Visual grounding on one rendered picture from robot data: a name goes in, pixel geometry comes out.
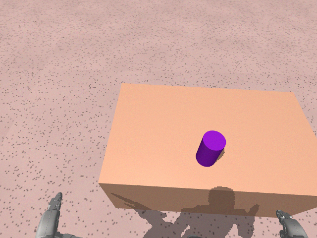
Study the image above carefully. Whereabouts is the can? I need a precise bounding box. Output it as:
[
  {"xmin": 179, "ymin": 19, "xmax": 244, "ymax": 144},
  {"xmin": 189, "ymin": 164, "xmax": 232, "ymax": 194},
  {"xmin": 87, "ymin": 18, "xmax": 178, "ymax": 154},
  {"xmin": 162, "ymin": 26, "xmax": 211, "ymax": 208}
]
[{"xmin": 196, "ymin": 130, "xmax": 226, "ymax": 167}]

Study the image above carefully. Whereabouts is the right robot hand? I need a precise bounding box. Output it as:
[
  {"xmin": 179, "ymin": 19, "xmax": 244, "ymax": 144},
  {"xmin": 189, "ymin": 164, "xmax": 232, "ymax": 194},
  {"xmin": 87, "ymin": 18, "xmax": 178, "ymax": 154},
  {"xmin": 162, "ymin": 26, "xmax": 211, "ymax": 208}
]
[{"xmin": 276, "ymin": 210, "xmax": 308, "ymax": 238}]

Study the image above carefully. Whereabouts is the left robot hand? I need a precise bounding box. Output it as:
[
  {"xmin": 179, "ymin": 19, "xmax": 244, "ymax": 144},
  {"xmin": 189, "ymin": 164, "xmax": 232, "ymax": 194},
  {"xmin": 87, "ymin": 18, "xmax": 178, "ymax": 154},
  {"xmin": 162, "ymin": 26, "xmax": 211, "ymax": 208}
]
[{"xmin": 35, "ymin": 192, "xmax": 81, "ymax": 238}]

